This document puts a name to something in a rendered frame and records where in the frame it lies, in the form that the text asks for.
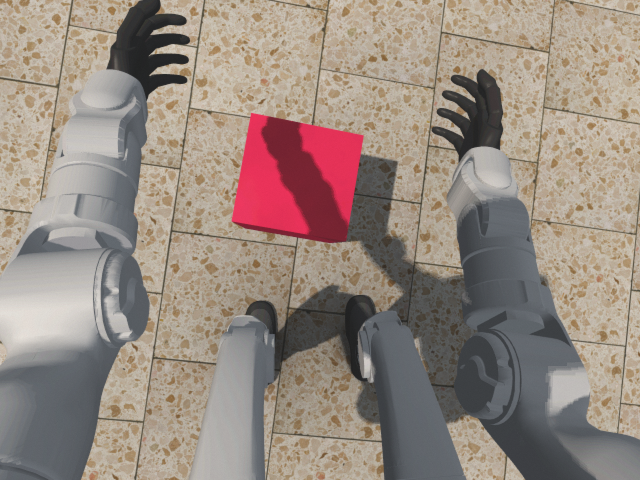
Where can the left robot forearm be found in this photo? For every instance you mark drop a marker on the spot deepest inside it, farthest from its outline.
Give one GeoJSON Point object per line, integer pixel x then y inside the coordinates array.
{"type": "Point", "coordinates": [95, 174]}

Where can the left robot upper arm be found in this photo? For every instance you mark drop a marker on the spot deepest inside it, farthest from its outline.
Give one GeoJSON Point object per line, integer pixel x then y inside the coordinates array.
{"type": "Point", "coordinates": [64, 316]}

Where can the right robot upper arm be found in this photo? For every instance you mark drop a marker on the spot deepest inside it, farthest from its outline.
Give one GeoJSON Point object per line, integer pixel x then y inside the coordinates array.
{"type": "Point", "coordinates": [531, 394]}

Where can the left robot shin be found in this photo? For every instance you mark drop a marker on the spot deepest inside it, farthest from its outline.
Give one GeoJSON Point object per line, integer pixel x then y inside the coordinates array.
{"type": "Point", "coordinates": [242, 320]}

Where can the right robot forearm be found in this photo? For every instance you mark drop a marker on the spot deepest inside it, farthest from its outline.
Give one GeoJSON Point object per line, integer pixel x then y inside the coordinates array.
{"type": "Point", "coordinates": [502, 284]}

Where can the robot right thigh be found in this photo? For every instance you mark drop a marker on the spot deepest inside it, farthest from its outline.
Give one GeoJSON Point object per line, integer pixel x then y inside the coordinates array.
{"type": "Point", "coordinates": [416, 442]}

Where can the carton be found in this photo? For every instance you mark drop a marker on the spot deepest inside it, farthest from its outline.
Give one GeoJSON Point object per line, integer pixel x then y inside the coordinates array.
{"type": "Point", "coordinates": [297, 179]}

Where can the robot right hand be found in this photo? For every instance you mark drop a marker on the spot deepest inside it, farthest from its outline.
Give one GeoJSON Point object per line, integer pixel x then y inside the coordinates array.
{"type": "Point", "coordinates": [485, 128]}

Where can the robot left hand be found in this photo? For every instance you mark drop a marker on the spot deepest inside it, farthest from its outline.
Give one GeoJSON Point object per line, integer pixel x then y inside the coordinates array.
{"type": "Point", "coordinates": [134, 43]}

